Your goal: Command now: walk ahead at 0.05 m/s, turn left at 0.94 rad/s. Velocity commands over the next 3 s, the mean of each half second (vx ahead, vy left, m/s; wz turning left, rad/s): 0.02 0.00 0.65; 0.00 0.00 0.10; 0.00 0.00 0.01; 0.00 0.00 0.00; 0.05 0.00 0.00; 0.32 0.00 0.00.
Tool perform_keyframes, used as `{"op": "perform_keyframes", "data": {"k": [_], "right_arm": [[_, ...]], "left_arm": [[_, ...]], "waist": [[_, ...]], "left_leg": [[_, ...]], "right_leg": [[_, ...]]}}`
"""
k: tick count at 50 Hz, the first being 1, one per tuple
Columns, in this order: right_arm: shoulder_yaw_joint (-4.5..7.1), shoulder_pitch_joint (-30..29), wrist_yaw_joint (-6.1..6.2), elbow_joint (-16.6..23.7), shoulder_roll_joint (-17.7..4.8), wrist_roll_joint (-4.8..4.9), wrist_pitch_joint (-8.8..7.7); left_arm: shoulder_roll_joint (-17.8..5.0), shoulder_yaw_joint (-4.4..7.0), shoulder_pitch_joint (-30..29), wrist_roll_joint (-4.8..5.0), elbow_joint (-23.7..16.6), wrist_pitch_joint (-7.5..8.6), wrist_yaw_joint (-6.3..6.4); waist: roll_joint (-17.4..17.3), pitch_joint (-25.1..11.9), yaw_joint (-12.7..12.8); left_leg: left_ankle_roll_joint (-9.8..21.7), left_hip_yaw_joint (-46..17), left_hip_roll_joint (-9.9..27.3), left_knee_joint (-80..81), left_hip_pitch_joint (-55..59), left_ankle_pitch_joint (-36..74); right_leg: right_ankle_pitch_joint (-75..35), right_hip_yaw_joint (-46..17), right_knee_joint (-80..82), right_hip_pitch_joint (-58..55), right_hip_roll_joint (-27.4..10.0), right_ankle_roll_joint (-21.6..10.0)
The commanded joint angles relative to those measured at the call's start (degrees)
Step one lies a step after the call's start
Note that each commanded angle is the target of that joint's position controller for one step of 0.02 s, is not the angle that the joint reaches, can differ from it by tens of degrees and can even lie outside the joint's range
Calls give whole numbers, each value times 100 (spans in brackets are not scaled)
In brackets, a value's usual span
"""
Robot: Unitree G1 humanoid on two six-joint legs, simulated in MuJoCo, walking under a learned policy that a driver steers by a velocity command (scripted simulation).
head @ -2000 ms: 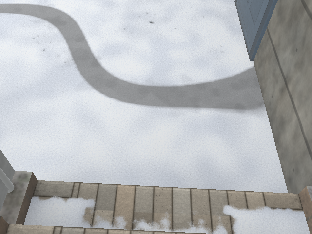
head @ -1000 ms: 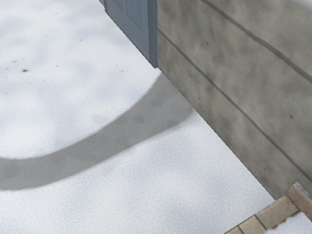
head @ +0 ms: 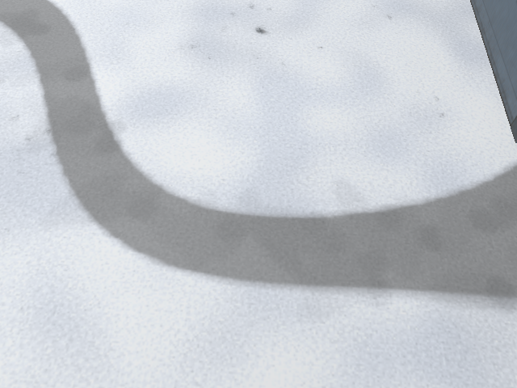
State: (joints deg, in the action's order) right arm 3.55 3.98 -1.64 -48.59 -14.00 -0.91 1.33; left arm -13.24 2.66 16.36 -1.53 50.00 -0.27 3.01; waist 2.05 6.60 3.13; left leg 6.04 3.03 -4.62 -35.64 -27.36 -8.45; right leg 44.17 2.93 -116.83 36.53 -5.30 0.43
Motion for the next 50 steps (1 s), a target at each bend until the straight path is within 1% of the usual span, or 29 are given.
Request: {"op": "perform_keyframes", "data": {"k": [1, 2, 3, 4, 5, 7, 8, 11, 15, 18, 21, 24, 25, 27, 28, 29, 30, 31, 32, 33, 34, 35, 36, 38, 40, 42, 45, 47, 50], "right_arm": [[177, 848, 291, 456, -1008, 19, 72], [40, 733, 273, 424, -809, -60, 49], [29, 613, 267, 499, -871, -104, 9], [1, 623, 316, 472, -905, -110, -43], [-30, 718, 345, 470, -896, -75, -74], [-41, 871, 409, 566, -901, -49, -87], [-55, 916, 431, 610, -885, -10, -81], [-104, 1193, 485, 791, -765, -12, -53], [-91, 1478, 506, 1016, -684, -34, 0], [-46, 1569, 548, 1137, -721, -36, 34], [26, 1528, 554, 1209, -798, -84, 41], [121, 1213, 498, 1270, -906, -64, 113], [152, 1060, 463, 1334, -946, -45, 159], [195, 1024, 367, 1418, -1043, -34, 260], [207, 907, 326, 1424, -1102, -78, 300], [183, 1175, 317, 1375, -867, -154, 270], [107, 1122, 305, 1342, -340, -191, 191], [-63, 744, 319, 1536, 290, -207, 109], [127, 339, 327, 1808, -291, -257, -56], [205, 345, 368, 1707, -487, -282, -109], [217, 634, 362, 1395, -534, -293, -73], [200, 775, 352, 1175, -488, -309, -39], [179, 919, 292, 1012, -442, -293, 17], [116, 936, 202, 949, -330, -247, 130], [4, 857, 183, 908, -212, -231, 217], [-94, 671, 217, 905, -115, -240, 289], [-189, 406, 243, 863, -2, -264, 343], [-263, 237, 237, 828, 85, -237, 331], [-355, -99, 165, 723, 218, -34, 294]], "left_arm": [[-317, -81, -330, -250, -883, -69, 40], [-454, -63, -427, -222, -1007, -169, 66], [-318, -102, -591, -230, -1074, -274, 100], [-79, -218, -937, -220, -1365, -343, 81], [79, -258, -1110, -254, -1510, -381, 68], [180, -301, -1286, -283, -1707, -407, 56], [210, -315, -1359, -275, -1774, -415, 59], [250, -325, -1707, -228, -2005, -480, 88], [171, -293, -2101, -165, -2299, -512, 49], [109, -298, -2215, -99, -2408, -521, -10], [33, -331, -2212, -60, -2533, -495, -63], [-32, -385, -1838, -47, -2576, -420, -217], [-85, -368, -1541, 27, -2487, -393, -257], [-347, -226, -570, 206, -2116, -413, -326], [-409, -131, 83, 248, -1819, -435, -305], [-424, -100, 540, 186, -1568, -419, -228], [-390, -182, 918, 187, -1342, -311, -212], [-457, -357, 1329, 314, -1466, -221, -307], [-1078, -139, 1012, 181, -1486, -172, -230], [-1166, -96, 534, -20, -1432, -97, -152], [-949, -108, 152, -110, -1393, -61, -156], [-786, -130, -83, -135, -1441, -46, -184], [-538, -213, -282, -92, -1434, -6, -185], [-405, -241, -327, -16, -1368, 12, -220], [-346, -238, -102, 27, -1214, 22, -207], [-360, -218, 324, 63, -1016, 32, -130], [-325, -192, 920, 83, -659, 65, 11], [-258, -193, 1024, 57, -490, 55, 68], [-258, -181, 1177, 43, -278, 10, 55]], "waist": [[-484, -1796, -479], [-131, -1450, -233], [-250, -1280, -176], [-190, -1142, -151], [-188, -1247, -170], [-322, -1526, -283], [-340, -1467, -254], [-570, -1393, -482], [-744, -1163, -734], [-825, -1039, -848], [-873, -1001, -864], [-1203, -1004, -672], [-1416, -1052, -588], [-1620, -1028, -334], [-1543, -844, 32], [-742, -667, 164], [492, -488, 277], [950, -188, 370], [1335, 331, 417], [1271, 570, 18], [1196, 317, -291], [1116, 62, -404], [1022, -202, -561], [665, -459, -656], [270, -474, -616], [94, -503, -429], [237, -603, -120], [316, -596, -37], [661, -426, 202]], "left_leg": [[1642, -3432, 2616, 1262, 2546, 1696], [1327, -3012, 2133, 1270, 1468, 1258], [1212, -2934, 1858, 1171, 757, 1492], [1057, -2832, 1461, 1139, 368, 1104], [955, -2942, 1238, 962, 408, 1024], [826, -3285, 1044, 786, 853, 441], [715, -3355, 925, 768, 822, 228], [566, -3634, 880, 825, 1259, -718], [766, -3953, 971, 1178, 1445, -1606], [997, -4064, 1054, 1402, 1716, -1715], [1063, -3951, 1048, 1626, 1891, -1540], [711, -3499, 851, 1982, 1324, -1813], [583, -3381, 799, 2109, 951, -1992], [351, -3286, 857, 2320, -36, -2687], [209, -3201, 856, 2014, -394, -3025], [48, -2767, 471, 1037, -864, -3286], [-242, -1558, -379, -1209, -1769, -2974], [-449, -1442, -847, -2662, -3367, -3614], [-761, -1955, -949, -2430, -4078, -2791], [-798, -2146, -822, -3010, -3811, -2078], [-787, -1916, -834, -3730, -3525, -1610], [-790, -1658, -872, -4420, -3311, -1287], [-800, -1465, -810, -4859, -2933, -1021], [-833, -1204, -768, -5823, -2561, -772], [-838, -1097, -617, -6168, -2640, -621], [-858, -1042, -441, -5943, -2793, -472], [-941, -980, -180, -5097, -3088, -369], [-1009, -844, 154, -3695, -2815, -252], [-978, -511, 383, -1650, -1394, -497]], "right_leg": [[-1319, -491, -76, 2591, 143, 53], [-2325, -622, 631, 2261, 224, 142], [-2484, -525, 523, 2069, 402, 205], [-2874, -477, 967, 2219, 518, 333], [-3005, -491, 1055, 2281, 629, 379], [-3114, -636, 948, 2774, 805, 476], [-3169, -730, 1144, 2732, 799, 504], [-3142, -704, 924, 3185, 941, 625], [-2973, -713, 1197, 2897, 935, 644], [-2725, -689, 1473, 2623, 939, 599], [-2497, -679, 2489, 2022, 840, 475], [-2272, -614, 5128, 219, 595, 196], [-2164, -593, 5952, -671, 582, 65], [-2331, -382, 7470, -2576, 618, -223], [-2558, -237, 8276, -3129, 540, -341], [-2019, -202, 8692, -3557, 593, -333], [-1315, -521, 8595, -3679, 383, -188], [-25, -2646, 8801, -3536, -915, -358], [427, -4633, 10571, -2825, -1276, -557], [402, -4629, 10709, -2254, -1247, -479], [-37, -3772, 10241, -2092, -858, -316], [-729, -3024, 9937, -1867, -523, -240], [-1278, -2563, 9818, -1564, -348, -282], [-1999, -2204, 9657, -1196, -206, -500], [-2400, -2121, 9575, -1378, -201, -682], [-2837, -2147, 9497, -1871, -259, -788], [-3297, -2262, 9383, -2876, -354, -977], [-3155, -2218, 9476, -3187, -332, -950], [-2671, -2135, 9795, -2720, -359, -991]]}}
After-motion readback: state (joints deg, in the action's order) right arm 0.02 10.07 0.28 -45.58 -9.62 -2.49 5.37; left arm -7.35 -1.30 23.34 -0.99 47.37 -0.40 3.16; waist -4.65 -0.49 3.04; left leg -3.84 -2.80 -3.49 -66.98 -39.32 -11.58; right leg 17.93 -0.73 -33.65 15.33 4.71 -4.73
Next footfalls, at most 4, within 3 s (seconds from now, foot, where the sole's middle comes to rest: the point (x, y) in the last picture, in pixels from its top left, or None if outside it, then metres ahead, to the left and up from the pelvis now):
0.60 right None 0.12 -0.22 -0.75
1.12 left None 0.13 -0.02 -0.75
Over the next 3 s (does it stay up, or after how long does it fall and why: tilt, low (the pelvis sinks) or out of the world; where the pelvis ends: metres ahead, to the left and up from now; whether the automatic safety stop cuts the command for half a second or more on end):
stays up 0.22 -0.05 0.01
